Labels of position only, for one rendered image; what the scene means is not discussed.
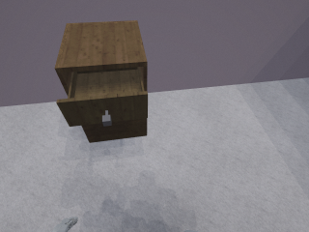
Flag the handle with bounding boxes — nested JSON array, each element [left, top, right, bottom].
[[102, 110, 112, 127]]

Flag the cabinet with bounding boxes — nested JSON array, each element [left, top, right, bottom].
[[54, 20, 148, 143]]

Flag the drawer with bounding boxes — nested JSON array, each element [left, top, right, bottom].
[[56, 67, 148, 127]]

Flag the robot left hand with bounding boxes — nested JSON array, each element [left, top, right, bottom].
[[52, 217, 78, 232]]

